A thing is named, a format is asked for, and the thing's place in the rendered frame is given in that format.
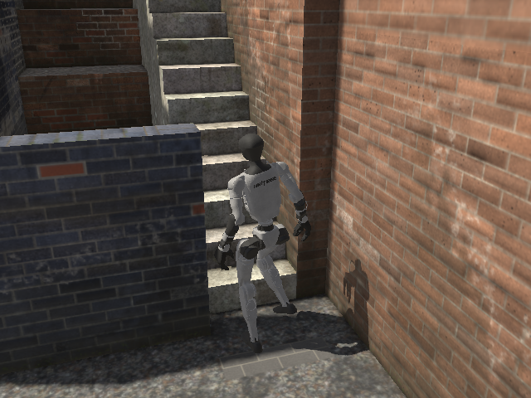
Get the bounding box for stairs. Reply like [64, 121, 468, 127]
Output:
[133, 0, 297, 314]

